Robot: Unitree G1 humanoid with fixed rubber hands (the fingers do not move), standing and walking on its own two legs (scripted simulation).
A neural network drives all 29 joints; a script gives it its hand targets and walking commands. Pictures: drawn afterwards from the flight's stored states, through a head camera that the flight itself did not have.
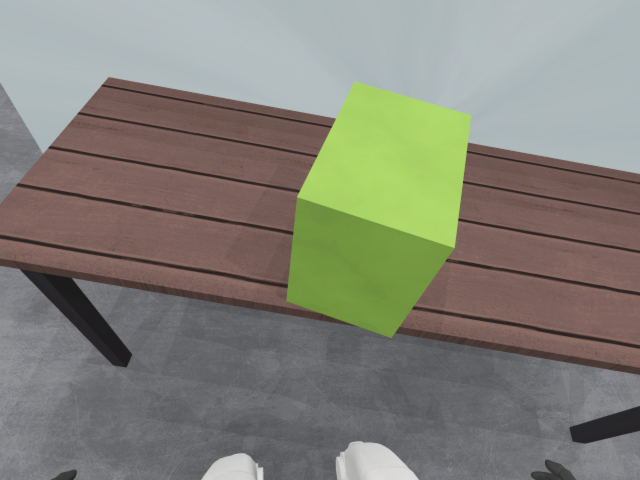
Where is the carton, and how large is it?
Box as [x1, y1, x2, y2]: [286, 82, 470, 337]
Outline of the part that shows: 354,82 297,196 286,300 391,337 454,247 470,115 358,82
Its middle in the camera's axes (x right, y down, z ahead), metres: +0.08 -0.03 +0.59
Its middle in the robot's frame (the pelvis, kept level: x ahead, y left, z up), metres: +0.48 -0.07 +0.02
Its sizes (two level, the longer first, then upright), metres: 0.255 0.179 0.254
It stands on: a table, 0.64 m high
